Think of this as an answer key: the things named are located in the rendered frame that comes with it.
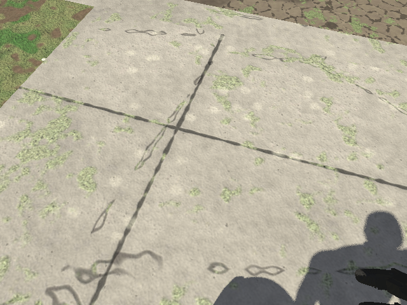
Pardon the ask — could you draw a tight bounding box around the right robot hand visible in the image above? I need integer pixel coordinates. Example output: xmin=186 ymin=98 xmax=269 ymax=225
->
xmin=355 ymin=268 xmax=407 ymax=305

